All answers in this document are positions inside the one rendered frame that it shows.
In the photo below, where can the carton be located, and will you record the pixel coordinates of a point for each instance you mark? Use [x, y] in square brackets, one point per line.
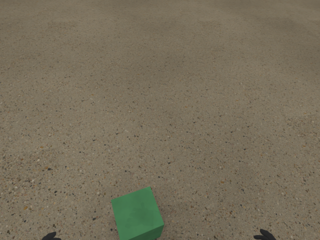
[137, 216]

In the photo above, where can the right robot hand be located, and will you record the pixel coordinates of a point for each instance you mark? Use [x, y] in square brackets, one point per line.
[265, 235]

